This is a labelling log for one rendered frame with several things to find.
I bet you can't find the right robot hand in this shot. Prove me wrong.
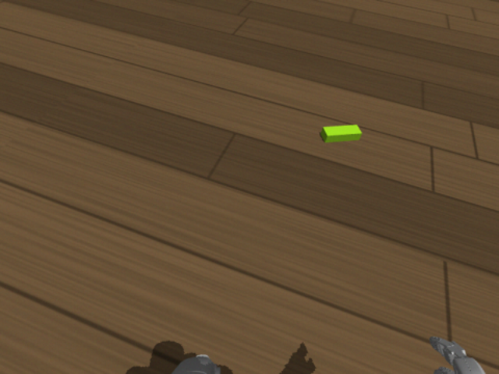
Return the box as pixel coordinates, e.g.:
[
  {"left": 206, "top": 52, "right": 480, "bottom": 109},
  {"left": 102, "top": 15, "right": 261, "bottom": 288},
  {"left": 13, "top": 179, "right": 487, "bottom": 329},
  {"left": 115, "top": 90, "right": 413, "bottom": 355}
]
[{"left": 430, "top": 337, "right": 486, "bottom": 374}]

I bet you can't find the carton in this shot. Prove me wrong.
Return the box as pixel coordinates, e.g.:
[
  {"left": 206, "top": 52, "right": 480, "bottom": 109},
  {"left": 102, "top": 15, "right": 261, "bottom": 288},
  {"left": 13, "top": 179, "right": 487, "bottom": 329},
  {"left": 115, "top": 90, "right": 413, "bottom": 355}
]
[{"left": 321, "top": 125, "right": 362, "bottom": 143}]

